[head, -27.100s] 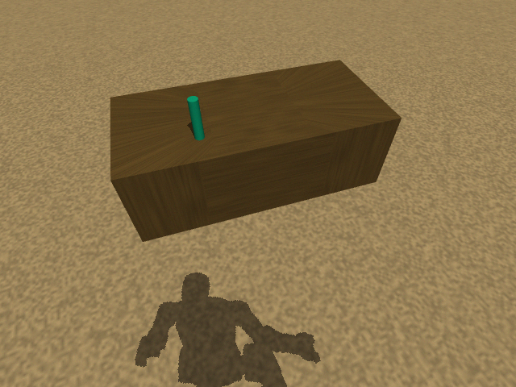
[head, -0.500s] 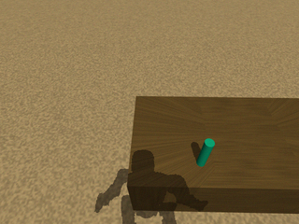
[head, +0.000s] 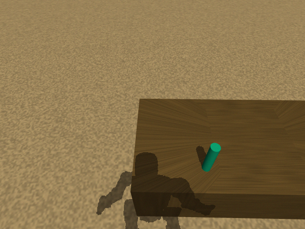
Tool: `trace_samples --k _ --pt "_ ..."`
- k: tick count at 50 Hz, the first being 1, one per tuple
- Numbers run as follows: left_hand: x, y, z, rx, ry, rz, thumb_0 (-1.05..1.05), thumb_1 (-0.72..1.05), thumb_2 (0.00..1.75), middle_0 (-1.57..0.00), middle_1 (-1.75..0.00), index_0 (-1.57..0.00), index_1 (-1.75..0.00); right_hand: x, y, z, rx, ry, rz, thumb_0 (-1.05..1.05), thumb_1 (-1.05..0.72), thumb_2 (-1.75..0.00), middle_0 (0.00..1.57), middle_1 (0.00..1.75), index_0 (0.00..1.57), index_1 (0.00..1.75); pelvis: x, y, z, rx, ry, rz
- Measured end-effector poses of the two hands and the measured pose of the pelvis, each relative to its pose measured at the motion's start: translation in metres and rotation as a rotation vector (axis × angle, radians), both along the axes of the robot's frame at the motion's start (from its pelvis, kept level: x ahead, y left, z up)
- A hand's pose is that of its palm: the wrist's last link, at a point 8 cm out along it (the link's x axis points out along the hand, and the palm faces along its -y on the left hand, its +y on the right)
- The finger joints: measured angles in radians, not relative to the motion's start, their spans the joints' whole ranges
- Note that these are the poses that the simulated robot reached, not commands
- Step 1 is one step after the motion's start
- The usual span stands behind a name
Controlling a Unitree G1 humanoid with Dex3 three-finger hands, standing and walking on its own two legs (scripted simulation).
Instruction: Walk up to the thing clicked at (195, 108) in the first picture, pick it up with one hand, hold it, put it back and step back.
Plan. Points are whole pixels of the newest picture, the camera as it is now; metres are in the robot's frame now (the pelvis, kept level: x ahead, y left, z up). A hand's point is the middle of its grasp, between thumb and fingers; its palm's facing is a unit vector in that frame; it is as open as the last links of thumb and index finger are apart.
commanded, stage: stand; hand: right
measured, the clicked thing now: (210, 158) +0.45 -0.24 -0.27
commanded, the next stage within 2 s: step back in 0.52 s
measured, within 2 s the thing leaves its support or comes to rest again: neither
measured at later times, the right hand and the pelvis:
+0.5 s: hand out of the picture +0.07 -0.25 -0.16, palm faces -0.03 +0.94 -0.34, open 7.4 cm; pelvis +0.00 +0.00 +0.00, yaw +0 degrees
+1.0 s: hand out of the picture +0.05 -0.29 -0.19, palm faces -0.06 +0.94 -0.34, open 7.4 cm; pelvis -0.08 -0.02 -0.02, yaw +1 degrees
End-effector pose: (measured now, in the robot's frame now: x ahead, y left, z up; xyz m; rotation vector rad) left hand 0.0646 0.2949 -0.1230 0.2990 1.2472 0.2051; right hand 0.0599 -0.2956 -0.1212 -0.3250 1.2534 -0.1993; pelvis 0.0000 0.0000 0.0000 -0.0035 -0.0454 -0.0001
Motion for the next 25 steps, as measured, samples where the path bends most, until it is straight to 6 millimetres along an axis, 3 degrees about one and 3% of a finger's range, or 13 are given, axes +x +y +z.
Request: trace_samples --k 25 --pt "-0.0031 0.0038 0.0004 0.000 0.000 0.004 0.01 0.90 0.90 -0.20 -0.30 -0.20 -0.30 0.0045 0.0039 0.0008 0.005 -0.009 0.005 0.00 -0.90 -0.90 0.20 0.30 0.20 0.30 0.0010 0.0030 0.0002 -0.001 0.001 0.003"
